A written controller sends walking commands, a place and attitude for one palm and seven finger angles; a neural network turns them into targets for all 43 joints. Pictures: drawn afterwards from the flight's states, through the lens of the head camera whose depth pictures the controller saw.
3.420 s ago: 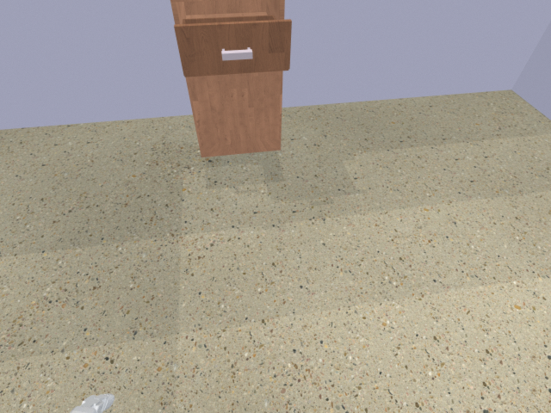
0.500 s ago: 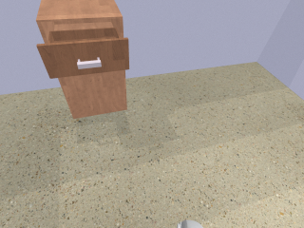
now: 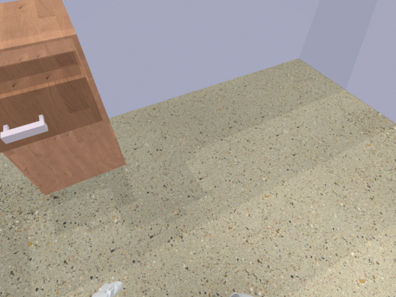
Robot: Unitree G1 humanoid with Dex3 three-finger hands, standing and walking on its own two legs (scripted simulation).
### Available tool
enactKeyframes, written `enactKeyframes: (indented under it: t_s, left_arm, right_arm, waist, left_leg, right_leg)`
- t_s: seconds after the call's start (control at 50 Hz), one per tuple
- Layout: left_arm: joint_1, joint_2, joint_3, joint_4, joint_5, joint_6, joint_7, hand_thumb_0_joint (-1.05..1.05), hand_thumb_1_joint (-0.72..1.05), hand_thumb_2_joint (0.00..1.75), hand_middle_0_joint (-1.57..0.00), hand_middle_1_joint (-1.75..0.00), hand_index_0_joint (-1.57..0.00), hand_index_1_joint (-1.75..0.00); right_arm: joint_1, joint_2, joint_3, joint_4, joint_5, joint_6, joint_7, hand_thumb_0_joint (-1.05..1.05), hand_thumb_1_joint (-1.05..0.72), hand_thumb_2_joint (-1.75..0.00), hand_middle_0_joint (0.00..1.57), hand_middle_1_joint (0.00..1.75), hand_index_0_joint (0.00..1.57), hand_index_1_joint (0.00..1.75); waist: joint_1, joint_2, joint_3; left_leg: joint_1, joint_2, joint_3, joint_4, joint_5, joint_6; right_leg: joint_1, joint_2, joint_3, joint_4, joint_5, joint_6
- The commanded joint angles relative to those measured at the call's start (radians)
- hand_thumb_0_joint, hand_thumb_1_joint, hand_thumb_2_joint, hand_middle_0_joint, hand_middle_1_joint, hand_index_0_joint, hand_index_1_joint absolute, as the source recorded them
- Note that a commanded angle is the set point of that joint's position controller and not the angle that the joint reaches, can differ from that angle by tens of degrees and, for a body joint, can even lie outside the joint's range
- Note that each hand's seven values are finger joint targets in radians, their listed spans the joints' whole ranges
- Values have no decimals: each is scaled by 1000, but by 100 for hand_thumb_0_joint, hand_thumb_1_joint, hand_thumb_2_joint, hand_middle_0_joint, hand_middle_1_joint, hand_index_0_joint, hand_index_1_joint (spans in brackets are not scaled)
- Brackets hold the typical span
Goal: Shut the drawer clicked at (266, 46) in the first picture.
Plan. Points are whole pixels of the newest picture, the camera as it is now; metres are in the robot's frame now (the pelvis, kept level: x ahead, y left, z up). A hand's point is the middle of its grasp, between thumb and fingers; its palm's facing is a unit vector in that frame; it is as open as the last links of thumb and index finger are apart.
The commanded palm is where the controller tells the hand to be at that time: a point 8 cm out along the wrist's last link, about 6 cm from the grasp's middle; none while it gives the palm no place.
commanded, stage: turn to face it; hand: left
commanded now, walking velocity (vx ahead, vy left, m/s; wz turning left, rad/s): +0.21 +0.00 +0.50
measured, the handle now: (24, 127) +0.57 +0.52 -0.04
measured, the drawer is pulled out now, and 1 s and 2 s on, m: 0.28 0.28 0.28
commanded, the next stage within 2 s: take the last steps up to it in 0.92 s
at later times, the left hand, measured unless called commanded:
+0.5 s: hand out of the picture +0.11 +0.25 -0.18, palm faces +0.29 -0.94 -0.18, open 7.4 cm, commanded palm none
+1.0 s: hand out of the picture +0.13 +0.20 -0.14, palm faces +0.42 -0.87 -0.27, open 7.4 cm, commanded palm none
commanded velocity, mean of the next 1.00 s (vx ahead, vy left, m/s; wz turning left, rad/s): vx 0.00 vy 0.00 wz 0.40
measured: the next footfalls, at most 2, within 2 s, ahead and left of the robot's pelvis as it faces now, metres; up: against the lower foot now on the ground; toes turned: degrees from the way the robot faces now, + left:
left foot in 0.38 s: +0.21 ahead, +0.15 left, +0.00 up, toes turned +19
right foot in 0.92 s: +0.22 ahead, -0.08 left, +0.00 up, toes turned +19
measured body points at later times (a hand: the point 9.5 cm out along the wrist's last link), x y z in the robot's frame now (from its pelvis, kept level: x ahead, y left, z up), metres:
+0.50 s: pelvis +0.12 +0.05 +0.00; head +0.14 +0.09 +0.45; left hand +0.09 +0.30 -0.17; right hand +0.26 -0.17 -0.12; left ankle +0.18 +0.13 -0.72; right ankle +0.09 -0.10 -0.64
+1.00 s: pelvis +0.14 +0.00 +0.01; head +0.16 -0.03 +0.46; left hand +0.11 +0.25 -0.12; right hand +0.27 -0.21 -0.15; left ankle +0.15 +0.12 -0.69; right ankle +0.18 -0.09 -0.72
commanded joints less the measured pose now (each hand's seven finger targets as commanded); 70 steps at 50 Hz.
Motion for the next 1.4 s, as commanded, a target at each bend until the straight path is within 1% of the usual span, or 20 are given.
enactKeyframes:
  t_s: [0.0, 0.06, 0.26, 0.32, 0.34, 0.36, 0.38, 0.4, 0.48, 0.76, 0.86, 0.88, 0.9, 0.92, 0.94, 0.96, 1.02, 1.18, 1.26, 1.38]
  left_arm:
    - [201, 122, 19, 36, -3, 4, 26, 0, 90, 90, -20, -30, -20, -30]
    - [150, 63, 6, 24, 9, -6, 34, 0, 90, 90, -20, -30, -20, -30]
    - [175, 170, 28, -2, 10, 33, 38, 0, 90, 90, -20, -30, -20, -30]
    - [170, 198, 42, -26, 0, 49, 37, 0, 90, 90, -20, -30, -20, -30]
    - [173, 177, 43, -46, -11, 54, 33, 0, 90, 90, -20, -30, -20, -30]
    - [178, 119, 29, -90, -22, 61, 28, 0, 90, 90, -20, -30, -20, -30]
    - [147, 149, 26, -110, -9, 73, 37, 0, 90, 90, -20, -30, -20, -30]
    - [106, 134, 29, -109, -5, 80, 39, 0, 90, 90, -20, -30, -20, -30]
    - [144, 136, 41, -74, 3, 93, 24, 0, 90, 90, -20, -30, -20, -30]
    - [87, 128, 30, -125, 2, 111, 38, 0, 90, 90, -20, -30, -20, -30]
    - [195, 129, 26, -103, -6, 92, 46, 0, 90, 90, -20, -30, -20, -30]
    - [221, 150, 29, -98, -2, 82, 49, 0, 90, 90, -20, -30, -20, -30]
    - [223, 227, 41, -104, 12, 73, 56, 0, 90, 90, -20, -30, -20, -30]
    - [181, 286, 46, -132, 11, 77, 54, 0, 90, 90, -20, -30, -20, -30]
    - [121, 265, 41, -151, 6, 78, 55, 0, 90, 90, -20, -30, -20, -30]
    - [61, 219, 39, -156, 2, 76, 60, 0, 90, 90, -20, -30, -20, -30]
    - [86, 164, 21, -139, -2, 57, 48, 0, 90, 90, -20, -30, -20, -30]
    - [330, 170, 29, -21, 9, 23, 38, 0, 90, 90, -20, -30, -20, -30]
    - [366, 181, 27, 22, 17, 19, 28, 0, 90, 90, -20, -30, -20, -30]
    - [306, 197, 31, 51, 15, 33, 23, 0, 90, 90, -20, -30, -20, -30]
  right_arm:
    - [-84, -67, -23, -117, -7, -9, -5, 0, -90, -90, 20, 30, 20, 30]
    - [10, -34, -24, -93, -15, 25, 1, 0, -90, -90, 20, 30, 20, 30]
    - [-273, -112, -25, -244, -12, 40, 32, 0, -90, -90, 20, 30, 20, 30]
    - [-177, -180, -43, -243, -22, 38, 29, 0, -90, -90, 20, 30, 20, 30]
    - [-93, -258, -61, -237, -29, 29, 22, 0, -90, -90, 20, 30, 20, 30]
    - [-44, -371, -76, -247, -22, 23, 15, 0, -90, -90, 20, 30, 20, 30]
    - [-48, -369, -70, -237, -10, 34, 8, 0, -90, -90, 20, 30, 20, 30]
    - [-113, -343, -72, -248, -13, 34, 0, 0, -90, -90, 20, 30, 20, 30]
    - [-284, -277, -50, -312, -14, 24, -9, 0, -90, -90, 20, 30, 20, 30]
    - [-260, -285, -69, -302, -19, 53, 1, 0, -90, -90, 20, 30, 20, 30]
    - [-298, -276, -69, -303, -12, 58, 7, 0, -90, -90, 20, 30, 20, 30]
    - [-294, -245, -66, -306, -5, 58, 11, 0, -90, -90, 20, 30, 20, 30]
    - [-287, -180, -58, -319, 5, 60, 14, 0, -90, -90, 20, 30, 20, 30]
    - [-309, -193, -62, -340, -3, 67, 12, 0, -90, -90, 20, 30, 20, 30]
    - [-290, -226, -75, -320, -11, 80, 17, 0, -90, -90, 20, 30, 20, 30]
    - [-273, -223, -79, -298, -16, 96, 18, 0, -90, -90, 20, 30, 20, 30]
    - [-219, -198, -65, -250, -17, 87, 21, 0, -90, -90, 20, 30, 20, 30]
    - [-350, -192, -53, -264, -26, 60, 36, 0, -90, -90, 20, 30, 20, 30]
    - [-387, -173, -43, -267, -17, 50, 43, 0, -90, -90, 20, 30, 20, 30]
    - [-309, -145, -29, -240, -11, 31, 43, 0, -90, -90, 20, 30, 20, 30]
  waist:
    - [61, -26, -19]
    - [-12, -85, -2]
    - [56, -127, 3]
    - [2, -44, -88]
    - [-35, 136, -165]
    - [-32, 437, -196]
    - [-33, 271, -249]
    - [-20, 207, -194]
    - [46, 113, -135]
    - [19, 117, -90]
    - [71, 95, -125]
    - [81, 19, -137]
    - [77, -200, -108]
    - [80, -279, -62]
    - [56, -172, -62]
    - [23, -205, -28]
    - [19, -118, -15]
    - [123, -127, -15]
    - [135, -172, -15]
    - [79, -203, 4]
  left_leg:
    - [-339, 55, -120, 215, 130, 11]
    - [-276, 48, -101, 83, 188, -12]
    - [-259, 16, -8, -336, 205, -23]
    - [-52, -42, 11, -519, 317, -1]
    - [104, 66, -162, -625, 604, 59]
    - [200, 327, -507, -705, 1040, 200]
    - [189, 352, -521, -727, 915, 258]
    - [128, 305, -481, -768, 693, 237]
    - [-7, 158, -331, -809, 491, 154]
    - [-36, 136, -426, -851, 256, 194]
    - [-133, 77, -407, -752, 327, 138]
    - [-200, 19, -355, -676, 274, 87]
    - [-354, -114, -216, -479, 102, 8]
    - [-356, -160, -156, -267, -48, -19]
    - [-299, -136, -193, -97, -17, -13]
    - [-307, -117, -200, -25, 27, -15]
    - [-343, -97, -165, 45, 139, -39]
    - [-445, -26, -128, -113, 133, -54]
    - [-363, -34, -79, -268, 88, -40]
    - [-28, -76, 2, -559, 130, -6]
  right_leg:
    - [153, -332, 292, -380, 274, -88]
    - [38, -268, 109, -415, 294, -43]
    - [195, -316, -10, -276, 419, -25]
    - [200, -287, -63, 2, 454, 24]
    - [83, -204, -90, 225, 259, 84]
    - [-140, -51, -53, 515, -437, 155]
    - [-148, -50, 99, 605, -468, 134]
    - [-191, -77, 121, 621, -393, 131]
    - [-166, -86, 155, 581, -158, 146]
    - [-58, -30, 146, 198, -207, 142]
    - [195, 1, 135, -142, -35, 117]
    - [291, -51, 185, -289, 4, 100]
    - [329, -269, 440, -404, -69, 24]
    - [177, -430, 547, -448, 5, -72]
    - [61, -403, 463, -451, -69, -93]
    - [23, -338, 409, -456, -76, -66]
    - [133, -245, 262, -391, 99, -33]
    - [371, -320, 340, -458, -115, -53]
    - [348, -316, 313, -474, -137, -63]
    - [100, -258, 206, -444, -271, -30]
